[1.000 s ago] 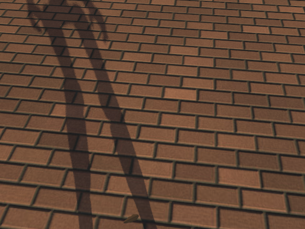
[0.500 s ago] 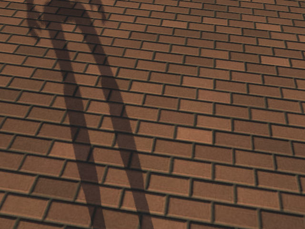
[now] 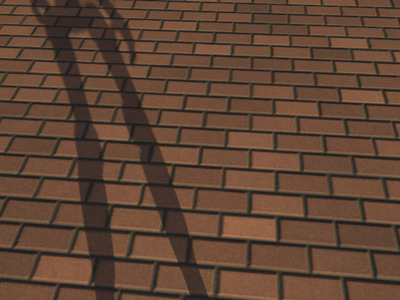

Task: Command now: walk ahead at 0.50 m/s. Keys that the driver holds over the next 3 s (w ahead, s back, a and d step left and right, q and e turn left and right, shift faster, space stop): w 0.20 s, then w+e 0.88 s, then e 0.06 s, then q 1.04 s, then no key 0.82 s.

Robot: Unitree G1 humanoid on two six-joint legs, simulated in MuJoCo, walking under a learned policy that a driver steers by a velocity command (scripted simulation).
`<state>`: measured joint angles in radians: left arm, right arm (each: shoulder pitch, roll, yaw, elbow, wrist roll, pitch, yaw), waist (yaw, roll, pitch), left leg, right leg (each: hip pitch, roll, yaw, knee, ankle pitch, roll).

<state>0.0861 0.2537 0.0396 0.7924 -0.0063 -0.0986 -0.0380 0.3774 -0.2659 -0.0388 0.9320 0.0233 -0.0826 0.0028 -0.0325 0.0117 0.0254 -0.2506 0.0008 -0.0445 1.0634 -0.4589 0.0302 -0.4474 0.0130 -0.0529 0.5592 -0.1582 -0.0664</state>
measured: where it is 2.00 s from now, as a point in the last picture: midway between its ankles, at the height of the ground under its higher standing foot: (263, 214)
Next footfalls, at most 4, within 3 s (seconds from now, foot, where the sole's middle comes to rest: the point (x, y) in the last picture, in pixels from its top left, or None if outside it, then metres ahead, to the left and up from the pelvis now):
0.46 left None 0.42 0.14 -0.76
0.98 right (264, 253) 0.61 -0.19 -0.76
1.46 left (239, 186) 0.88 -0.13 -0.76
1.86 right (297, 209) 0.77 -0.34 -0.76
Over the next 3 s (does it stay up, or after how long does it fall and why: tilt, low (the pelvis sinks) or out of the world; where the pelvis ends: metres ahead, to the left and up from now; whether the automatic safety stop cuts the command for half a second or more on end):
stays up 0.75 -0.19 0.01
